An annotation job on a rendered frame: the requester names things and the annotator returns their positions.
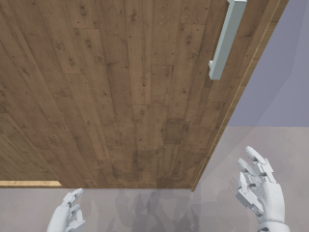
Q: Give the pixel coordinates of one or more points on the right robot forearm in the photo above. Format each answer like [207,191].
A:
[273,226]

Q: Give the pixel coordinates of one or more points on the wardrobe door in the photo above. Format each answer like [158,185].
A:
[117,94]
[17,160]

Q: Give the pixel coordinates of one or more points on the right robot hand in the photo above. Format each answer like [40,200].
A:
[267,190]

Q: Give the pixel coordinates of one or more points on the handle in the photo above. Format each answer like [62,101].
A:
[227,36]

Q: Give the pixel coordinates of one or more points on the left robot hand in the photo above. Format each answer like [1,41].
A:
[61,220]

